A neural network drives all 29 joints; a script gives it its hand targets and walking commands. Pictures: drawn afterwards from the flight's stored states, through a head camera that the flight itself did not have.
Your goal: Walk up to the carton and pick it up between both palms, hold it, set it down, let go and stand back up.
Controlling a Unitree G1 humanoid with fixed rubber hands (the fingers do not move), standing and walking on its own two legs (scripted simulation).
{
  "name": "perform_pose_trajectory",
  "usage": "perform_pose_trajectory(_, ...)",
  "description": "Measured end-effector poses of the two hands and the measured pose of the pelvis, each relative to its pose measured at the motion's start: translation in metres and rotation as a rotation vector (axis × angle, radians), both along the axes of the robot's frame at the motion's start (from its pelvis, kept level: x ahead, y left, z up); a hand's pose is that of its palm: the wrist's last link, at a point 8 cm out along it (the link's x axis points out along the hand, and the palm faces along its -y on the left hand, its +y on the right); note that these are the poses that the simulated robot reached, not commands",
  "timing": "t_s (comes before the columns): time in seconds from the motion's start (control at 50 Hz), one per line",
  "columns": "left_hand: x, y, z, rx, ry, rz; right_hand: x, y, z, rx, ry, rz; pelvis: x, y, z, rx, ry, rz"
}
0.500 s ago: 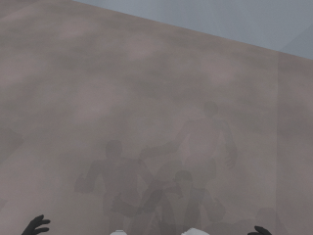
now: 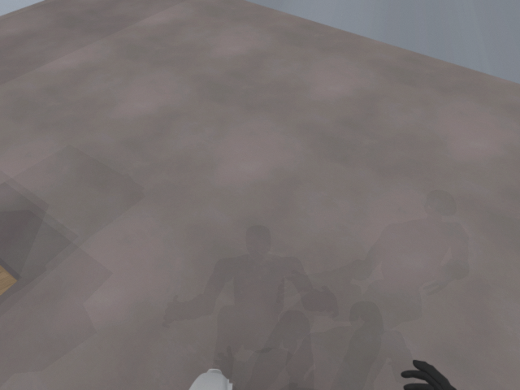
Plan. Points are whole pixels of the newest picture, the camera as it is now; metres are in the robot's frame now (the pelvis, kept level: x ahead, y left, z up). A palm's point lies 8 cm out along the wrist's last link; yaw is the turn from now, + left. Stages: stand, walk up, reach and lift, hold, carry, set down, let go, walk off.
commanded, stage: walk up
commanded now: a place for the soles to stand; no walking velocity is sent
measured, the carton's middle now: out of the picture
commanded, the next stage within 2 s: none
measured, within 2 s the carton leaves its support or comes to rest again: neither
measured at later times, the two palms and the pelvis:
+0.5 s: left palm out of the picture -0.01 +0.42 -0.08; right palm (368, 367) +0.18 -0.17 -0.11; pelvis -0.01 +0.08 -0.01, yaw +15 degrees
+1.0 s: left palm out of the picture -0.07 +0.53 -0.09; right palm (276, 345) +0.22 -0.02 -0.11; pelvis +0.00 +0.20 -0.01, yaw +27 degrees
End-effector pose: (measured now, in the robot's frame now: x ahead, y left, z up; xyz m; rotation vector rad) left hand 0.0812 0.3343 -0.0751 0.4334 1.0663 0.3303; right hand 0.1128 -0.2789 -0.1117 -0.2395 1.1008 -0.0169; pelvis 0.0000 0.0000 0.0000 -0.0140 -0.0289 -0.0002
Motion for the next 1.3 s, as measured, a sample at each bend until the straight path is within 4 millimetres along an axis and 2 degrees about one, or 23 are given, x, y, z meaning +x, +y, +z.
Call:
perform_pose_trajectory(0.08,-0.015,0.018,-0.008,-0.023,-0.012,0.044,0.015,0.021,-0.001,-0.014,0.005,0.056,0.001,0.016,-0.004,-0.020,0.005,0.056)
perform_pose_trajectory(0.16,-0.032,0.043,-0.028,-0.060,-0.015,0.092,0.032,0.049,-0.001,-0.046,-0.008,0.111,0.001,0.041,-0.014,-0.046,-0.001,0.108)
perform_pose_trajectory(0.22,-0.039,0.059,-0.039,-0.086,-0.021,0.119,0.037,0.067,0.003,-0.071,-0.029,0.135,0.001,0.059,-0.018,-0.026,-0.017,0.135)
perform_pose_trajectory(0.26,-0.041,0.065,-0.040,-0.095,-0.027,0.131,0.037,0.075,0.006,-0.084,-0.026,0.145,0.000,0.066,-0.017,-0.032,-0.018,0.150)
perform_pose_trajectory(0.38,-0.059,0.074,-0.028,-0.082,-0.039,0.177,0.043,0.088,0.007,-0.090,0.012,0.202,-0.006,0.071,-0.009,-0.019,0.007,0.217)
perform_pose_trajectory(0.5,-0.096,0.083,-0.007,-0.006,-0.014,0.244,0.065,0.111,-0.002,-0.037,-0.018,0.256,-0.005,0.077,-0.006,0.001,-0.010,0.261)
perform_pose_trajectory(0.58,-0.104,0.098,0.009,0.032,-0.037,0.290,0.078,0.130,0.000,-0.007,-0.028,0.300,-0.001,0.088,0.000,0.008,-0.020,0.299)
perform_pose_trajectory(0.7,-0.108,0.127,0.010,0.026,-0.066,0.314,0.095,0.165,0.000,-0.009,-0.043,0.344,0.004,0.117,-0.002,-0.011,0.003,0.341)
perform_pose_trajectory(0.84,-0.134,0.175,-0.020,-0.028,-0.063,0.380,0.108,0.231,-0.002,-0.041,-0.069,0.418,0.000,0.172,-0.017,-0.020,-0.003,0.410)
perform_pose_trajectory(0.9,-0.139,0.188,-0.024,-0.046,-0.063,0.398,0.106,0.247,0.002,-0.060,-0.066,0.431,-0.001,0.188,-0.016,-0.028,-0.006,0.431)
perform_pose_trajectory(0.98,-0.145,0.196,-0.019,-0.055,-0.064,0.416,0.104,0.256,0.006,-0.093,-0.023,0.448,-0.002,0.197,-0.009,-0.033,0.018,0.464)
perform_pose_trajectory(1.06,-0.156,0.201,-0.012,-0.020,-0.050,0.441,0.111,0.270,-0.004,-0.075,-0.011,0.475,-0.001,0.203,-0.010,-0.006,0.034,0.497)
perform_pose_trajectory(1.1,-0.166,0.201,-0.006,0.009,-0.041,0.456,0.117,0.280,-0.011,-0.051,-0.013,0.484,0.001,0.206,-0.012,0.002,0.031,0.507)
perform_pose_trajectory(1.18,-0.190,0.207,0.009,0.049,-0.007,0.507,0.131,0.305,-0.010,-0.011,-0.040,0.505,0.006,0.219,-0.006,0.015,0.007,0.527)
perform_pose_trajectory(1.3,-0.195,0.235,0.021,0.070,-0.018,0.531,0.144,0.341,-0.006,0.012,-0.061,0.538,0.010,0.249,-0.002,0.014,0.004,0.549)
